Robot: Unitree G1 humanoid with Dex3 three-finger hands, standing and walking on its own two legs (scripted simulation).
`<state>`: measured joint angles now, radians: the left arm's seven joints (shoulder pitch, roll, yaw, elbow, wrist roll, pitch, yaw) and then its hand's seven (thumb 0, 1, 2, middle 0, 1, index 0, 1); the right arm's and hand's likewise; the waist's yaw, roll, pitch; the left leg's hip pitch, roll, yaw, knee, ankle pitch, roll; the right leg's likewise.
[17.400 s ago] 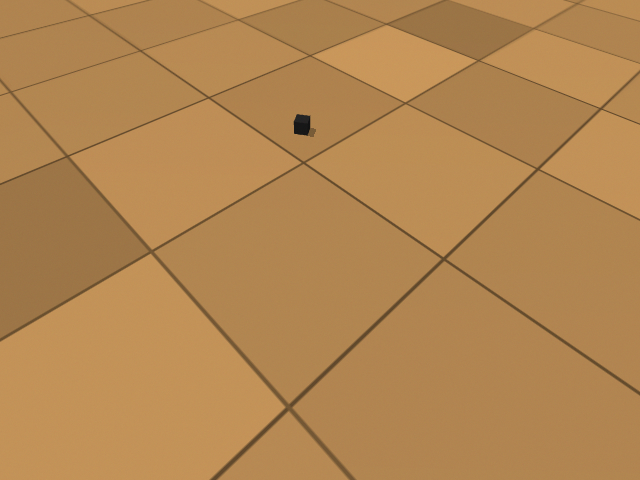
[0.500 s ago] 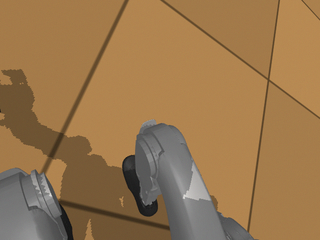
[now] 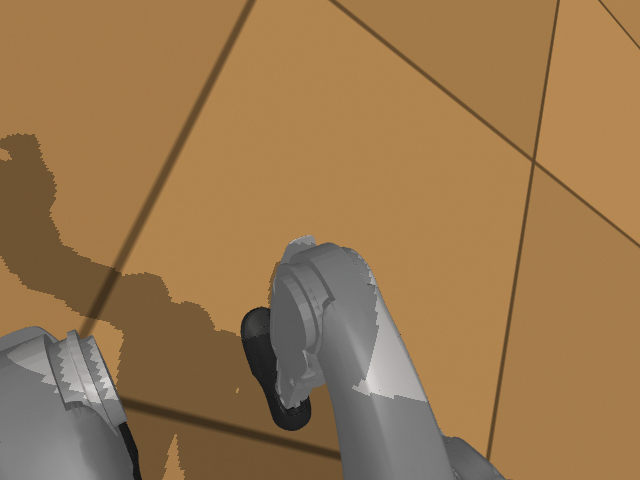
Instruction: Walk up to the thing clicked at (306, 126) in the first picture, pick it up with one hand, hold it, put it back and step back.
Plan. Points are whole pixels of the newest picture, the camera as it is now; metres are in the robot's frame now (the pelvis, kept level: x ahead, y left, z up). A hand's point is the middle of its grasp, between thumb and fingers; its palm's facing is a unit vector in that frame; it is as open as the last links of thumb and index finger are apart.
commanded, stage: close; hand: left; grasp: from above
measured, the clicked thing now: out of the picture +0.49 +0.26 -0.27
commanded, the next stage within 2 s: settle in 1.18 s
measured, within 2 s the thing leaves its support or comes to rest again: leaves its support in 1.58 s
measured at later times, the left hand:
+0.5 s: hand out of the picture +0.48 +0.27 -0.24, palm faces -0.49 -0.06 -0.87, open 12.2 cm
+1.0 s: hand out of the picture +0.48 +0.26 -0.23, palm faces -0.43 -0.06 -0.90, open 10.4 cm
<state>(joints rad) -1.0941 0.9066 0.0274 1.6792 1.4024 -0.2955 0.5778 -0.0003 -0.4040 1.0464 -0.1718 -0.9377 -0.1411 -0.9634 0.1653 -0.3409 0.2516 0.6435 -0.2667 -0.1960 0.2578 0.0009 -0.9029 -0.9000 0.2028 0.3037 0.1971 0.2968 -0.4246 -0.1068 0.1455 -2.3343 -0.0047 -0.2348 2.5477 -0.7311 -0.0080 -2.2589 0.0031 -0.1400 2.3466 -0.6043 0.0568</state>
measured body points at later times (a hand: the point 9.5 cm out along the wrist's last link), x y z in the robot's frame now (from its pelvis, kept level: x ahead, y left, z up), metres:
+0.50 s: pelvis +0.00 +0.00 +0.00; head +0.28 +0.11 +0.34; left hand +0.50 +0.27 -0.19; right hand +0.01 -0.25 -0.04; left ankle +0.06 +0.12 -0.27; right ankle +0.13 -0.13 -0.27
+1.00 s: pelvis -0.01 +0.00 +0.01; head +0.27 +0.11 +0.34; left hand +0.50 +0.26 -0.18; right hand +0.02 -0.25 -0.04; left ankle +0.06 +0.12 -0.27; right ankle +0.13 -0.12 -0.27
